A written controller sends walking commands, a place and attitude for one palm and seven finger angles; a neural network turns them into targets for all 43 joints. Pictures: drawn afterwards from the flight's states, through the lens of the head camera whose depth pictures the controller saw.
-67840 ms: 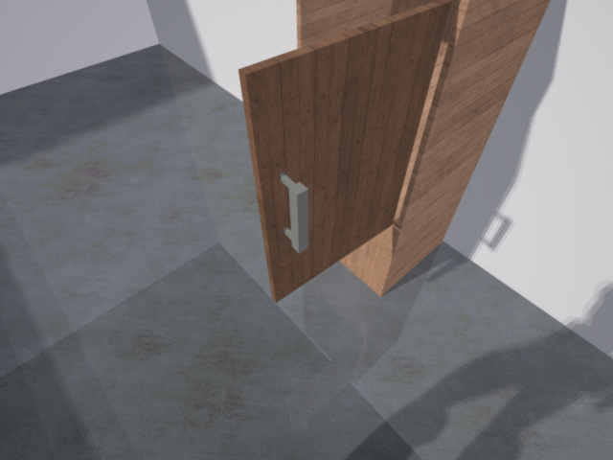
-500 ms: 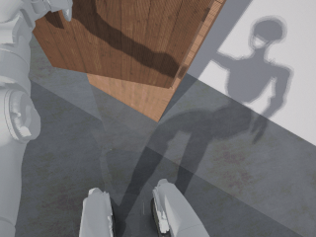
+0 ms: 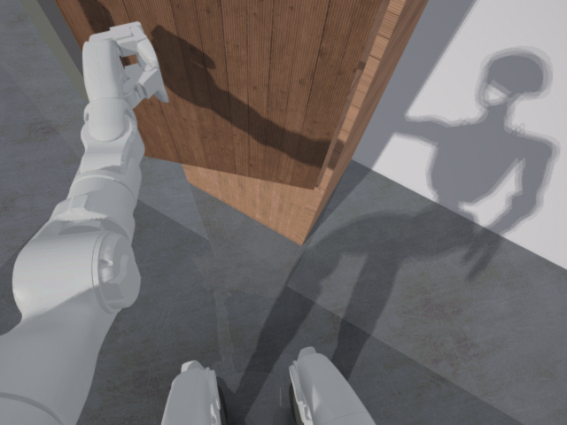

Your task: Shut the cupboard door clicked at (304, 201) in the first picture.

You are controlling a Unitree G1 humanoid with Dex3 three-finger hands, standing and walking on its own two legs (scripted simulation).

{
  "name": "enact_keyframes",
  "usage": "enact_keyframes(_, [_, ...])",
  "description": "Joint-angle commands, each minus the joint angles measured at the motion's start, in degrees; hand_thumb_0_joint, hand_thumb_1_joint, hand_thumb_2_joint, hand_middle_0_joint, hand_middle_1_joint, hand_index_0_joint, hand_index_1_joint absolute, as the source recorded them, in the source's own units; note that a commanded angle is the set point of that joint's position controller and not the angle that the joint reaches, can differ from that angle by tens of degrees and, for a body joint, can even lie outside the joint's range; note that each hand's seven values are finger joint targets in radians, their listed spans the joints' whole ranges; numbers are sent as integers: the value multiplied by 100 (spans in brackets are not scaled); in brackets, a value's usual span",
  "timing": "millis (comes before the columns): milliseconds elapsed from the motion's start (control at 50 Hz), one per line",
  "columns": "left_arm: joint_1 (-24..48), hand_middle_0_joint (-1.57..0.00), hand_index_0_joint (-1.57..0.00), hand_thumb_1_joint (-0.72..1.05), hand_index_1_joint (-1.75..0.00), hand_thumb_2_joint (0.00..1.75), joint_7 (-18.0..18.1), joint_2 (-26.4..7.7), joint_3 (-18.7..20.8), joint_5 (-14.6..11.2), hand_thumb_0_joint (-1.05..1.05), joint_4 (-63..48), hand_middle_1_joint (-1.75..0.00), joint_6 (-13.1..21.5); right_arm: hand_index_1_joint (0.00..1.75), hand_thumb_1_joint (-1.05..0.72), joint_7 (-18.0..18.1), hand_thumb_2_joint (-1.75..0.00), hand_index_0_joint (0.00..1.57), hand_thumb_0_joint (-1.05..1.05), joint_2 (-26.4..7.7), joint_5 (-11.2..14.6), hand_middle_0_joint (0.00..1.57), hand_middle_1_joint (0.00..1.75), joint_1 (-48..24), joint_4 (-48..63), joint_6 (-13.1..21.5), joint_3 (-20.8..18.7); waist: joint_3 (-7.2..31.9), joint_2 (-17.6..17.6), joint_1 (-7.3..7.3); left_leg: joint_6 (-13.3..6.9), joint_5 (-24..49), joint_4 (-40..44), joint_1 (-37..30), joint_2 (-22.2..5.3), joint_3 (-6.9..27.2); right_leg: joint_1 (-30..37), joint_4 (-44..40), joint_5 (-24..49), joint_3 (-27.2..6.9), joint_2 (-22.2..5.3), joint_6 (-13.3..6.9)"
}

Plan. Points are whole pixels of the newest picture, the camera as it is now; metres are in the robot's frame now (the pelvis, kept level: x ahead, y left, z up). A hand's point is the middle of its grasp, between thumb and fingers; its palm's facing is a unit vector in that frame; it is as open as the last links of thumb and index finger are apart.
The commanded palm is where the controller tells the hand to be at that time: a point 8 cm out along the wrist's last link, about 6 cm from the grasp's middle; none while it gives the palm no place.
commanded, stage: pull the fist back off the door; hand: left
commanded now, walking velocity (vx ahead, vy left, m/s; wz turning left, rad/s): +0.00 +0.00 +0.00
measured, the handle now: (74, 40) +0.64 +0.18 +0.08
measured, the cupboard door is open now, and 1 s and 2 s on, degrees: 19 19 19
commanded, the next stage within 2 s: draw the hand back to the body in 0.38 s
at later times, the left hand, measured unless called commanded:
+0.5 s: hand (161, 115) +0.51 +0.08 +0.08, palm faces +0.03 -1.00 -0.04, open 3.1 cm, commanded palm +0.48 +0.13 +0.09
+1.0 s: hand (55, 180) +0.38 +0.15 +0.16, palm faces +0.02 -1.00 -0.02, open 3.1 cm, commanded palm +0.34 +0.21 +0.17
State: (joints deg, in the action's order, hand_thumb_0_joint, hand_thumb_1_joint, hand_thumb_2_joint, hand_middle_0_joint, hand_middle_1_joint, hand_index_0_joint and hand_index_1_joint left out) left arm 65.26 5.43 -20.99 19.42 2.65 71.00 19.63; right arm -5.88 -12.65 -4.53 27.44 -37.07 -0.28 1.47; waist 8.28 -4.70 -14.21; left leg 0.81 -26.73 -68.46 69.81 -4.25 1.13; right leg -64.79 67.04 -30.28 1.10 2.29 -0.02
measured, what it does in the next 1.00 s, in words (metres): rises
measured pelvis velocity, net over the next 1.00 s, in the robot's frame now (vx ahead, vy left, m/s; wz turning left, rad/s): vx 0.02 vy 0.00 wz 0.04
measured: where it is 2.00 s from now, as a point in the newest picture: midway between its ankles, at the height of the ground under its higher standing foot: outside the picture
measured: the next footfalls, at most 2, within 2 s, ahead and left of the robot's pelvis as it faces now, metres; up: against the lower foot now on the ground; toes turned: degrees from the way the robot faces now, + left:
none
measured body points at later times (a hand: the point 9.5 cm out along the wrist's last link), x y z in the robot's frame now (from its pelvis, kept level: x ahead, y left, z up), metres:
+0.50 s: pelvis +0.01 -0.01 +0.01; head +0.13 +0.00 +0.45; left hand +0.50 +0.13 +0.09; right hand +0.07 -0.27 -0.11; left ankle +0.04 +0.13 -0.63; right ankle +0.00 -0.12 -0.63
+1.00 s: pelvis +0.02 +0.00 +0.07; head +0.05 -0.01 +0.52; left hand +0.37 +0.21 +0.16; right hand +0.14 -0.25 -0.04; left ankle +0.04 +0.13 -0.63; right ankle +0.00 -0.12 -0.63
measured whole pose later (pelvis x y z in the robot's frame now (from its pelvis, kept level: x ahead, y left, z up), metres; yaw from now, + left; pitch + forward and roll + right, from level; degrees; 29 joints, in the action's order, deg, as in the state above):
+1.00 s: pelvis +0.02 +0.00 +0.07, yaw +2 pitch +9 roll -1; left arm 15.3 -4.9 -11.7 7.0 -10.4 25.5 15.6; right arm 0.7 -14.9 2.7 17.6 -33.6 -0.7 -0.2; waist 6.3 -2.3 -3.0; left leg 0.8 -21.6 -47.9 35.8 -2.5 -0.2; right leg -31.2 47.2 -25.4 0.3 0.6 0.0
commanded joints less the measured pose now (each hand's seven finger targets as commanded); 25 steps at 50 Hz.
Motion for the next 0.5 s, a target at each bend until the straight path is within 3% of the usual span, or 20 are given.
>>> enact_keyframes(0, [2011, -130, -130, 90, -150, 90, -93, -566, -145, -174, 0, -1150, -150, 541, 30, -90, 58, -90, 20, 0, -1077, 80, 20, 30, 995, 203, -26, -516, 2808, 191, 12, -264, 1739, 577, -2473, 320, 33, 1501, -1056, 2312, 45, 106, -27])
enact_keyframes(60, [1884, -130, -130, 90, -150, 90, -103, -559, -115, -247, 0, -1545, -150, 697, 30, -90, 90, -90, 20, 0, -1067, 93, 20, 30, 895, 234, -75, -552, 2927, -28, 145, -250, 1952, 616, -2716, 355, -11, 1637, -1040, 2578, 12, 70, -46])
enact_keyframes(100, [1645, -130, -130, 90, -150, 90, -124, -216, -356, -294, 0, -1902, -150, 842, 30, -90, 94, -90, 20, 0, -1012, 112, 20, 30, 785, 279, -92, -599, 3058, -28, 214, -230, 2163, 647, -2982, 364, -24, 1739, -1033, 2793, 21, 61, -47])
enact_keyframes(160, [1636, -130, -130, 90, -150, 90, -100, 182, -720, -314, 0, -2277, -150, 1004, 30, -90, 110, -90, 20, 0, -988, 148, 20, 30, 648, 230, -112, -652, 3072, -250, 196, -191, 2344, 659, -3458, 339, 14, 1507, -1029, 2782, 71, 45, -55])
enact_keyframes(220, [1279, -130, -130, 90, -150, 90, -18, 197, -691, -339, 0, -2178, -150, 982, 30, -90, 146, -90, 20, 0, -996, 169, 20, 30, 534, 219, -160, -666, 2873, 95, 246, -205, 2217, 736, -3326, 357, -19, 1697, -1095, 2788, 59, 35, -41])
enact_keyframes(260, [1317, -130, -130, 90, -150, 90, 22, 328, -815, -330, 0, -2440, -150, 1043, 30, -90, 169, -90, 20, 0, -963, 176, 20, 30, 405, 241, -157, -663, 2990, -161, 300, -188, 2337, 736, -3519, 374, -26, 1675, -1054, 2867, 56, 11, -49])
enact_keyframes(280, [1128, -130, -130, 90, -150, 90, 46, 316, -770, -340, 0, -2382, -150, 1054, 30, -90, 179, -90, 20, 0, -956, 189, 20, 30, 356, 240, -168, -669, 2915, 6, 337, -191, 2297, 738, -3477, 373, -40, 1728, -1082, 2868, 45, 11, -44])
enact_keyframes(360, [1479, -130, -130, 90, -150, 90, 113, 347, -893, -278, 0, -2236, -150, 1123, 30, -90, 240, -90, 20, 0, -947, 182, 20, 30, 195, 183, -167, -639, 2730, 96, 197, -202, 2133, 725, -3382, 378, -10, 1593, -1068, 2753, 28, -16, -18])
enact_keyframes(400, [1382, -130, -130, 90, -150, 90, 134, 191, -737, -296, 0, -1891, -150, 1081, 30, -90, 261, -90, 20, 0, -967, 182, 20, 30, 146, 175, -172, -617, 2564, 355, 195, -222, 1893, 726, -3093, 399, -34, 1686, -1118, 2640, -10, -19, -3])
enact_keyframes(480, [1477, -130, -130, 90, -150, 90, 63, 203, -760, -295, 0, -1566, -150, 1058, 30, -90, 283, -90, 20, 0, -968, 175, 20, 30, 55, 210, -156, -571, 2573, 275, 166, -225, 1745, 703, -3001, 409, -18, 1547, -1094, 2443, -18, -30, -10])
